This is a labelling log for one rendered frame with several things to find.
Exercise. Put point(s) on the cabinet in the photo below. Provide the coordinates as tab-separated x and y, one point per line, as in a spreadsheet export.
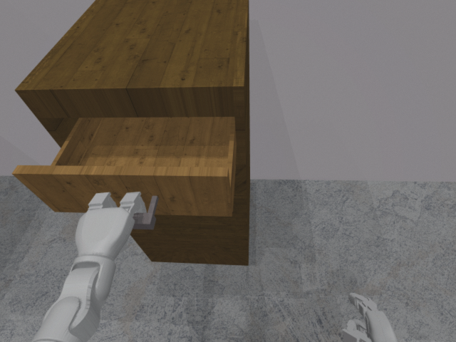
157	59

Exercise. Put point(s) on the drawer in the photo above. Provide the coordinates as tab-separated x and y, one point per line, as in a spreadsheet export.
188	162

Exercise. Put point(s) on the left robot hand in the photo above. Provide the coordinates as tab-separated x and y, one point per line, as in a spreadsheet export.
105	228

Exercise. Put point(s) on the handle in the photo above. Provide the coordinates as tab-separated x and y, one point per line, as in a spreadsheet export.
146	220

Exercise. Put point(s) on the robot left forearm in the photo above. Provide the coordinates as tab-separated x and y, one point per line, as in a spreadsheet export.
75	316

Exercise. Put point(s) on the right robot hand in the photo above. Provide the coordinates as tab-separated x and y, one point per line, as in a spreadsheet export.
377	327

